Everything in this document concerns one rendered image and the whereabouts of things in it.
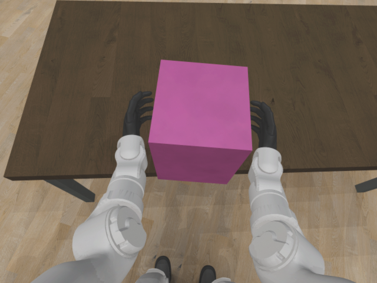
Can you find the right robot forearm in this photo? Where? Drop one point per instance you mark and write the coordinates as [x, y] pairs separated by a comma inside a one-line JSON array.
[[266, 195]]

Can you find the left robot foot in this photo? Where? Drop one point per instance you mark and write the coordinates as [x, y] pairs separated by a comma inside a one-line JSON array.
[[163, 264]]

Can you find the robot left shin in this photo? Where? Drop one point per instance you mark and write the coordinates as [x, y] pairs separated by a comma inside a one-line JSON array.
[[155, 270]]

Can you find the left robot hand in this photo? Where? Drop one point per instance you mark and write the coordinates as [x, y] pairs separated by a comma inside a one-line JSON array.
[[132, 120]]

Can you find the left robot upper arm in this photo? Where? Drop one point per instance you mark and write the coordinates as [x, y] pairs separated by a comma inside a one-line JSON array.
[[105, 248]]

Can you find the right robot hand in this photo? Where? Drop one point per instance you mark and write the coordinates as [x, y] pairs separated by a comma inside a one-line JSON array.
[[267, 133]]

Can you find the right robot upper arm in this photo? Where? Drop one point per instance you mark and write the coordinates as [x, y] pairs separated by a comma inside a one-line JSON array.
[[282, 255]]

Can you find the table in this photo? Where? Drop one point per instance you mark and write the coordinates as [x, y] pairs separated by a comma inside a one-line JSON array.
[[315, 66]]

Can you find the carton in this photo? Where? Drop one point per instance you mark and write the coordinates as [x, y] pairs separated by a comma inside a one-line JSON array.
[[201, 127]]

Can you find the left robot forearm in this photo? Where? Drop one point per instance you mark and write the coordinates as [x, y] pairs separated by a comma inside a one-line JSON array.
[[127, 185]]

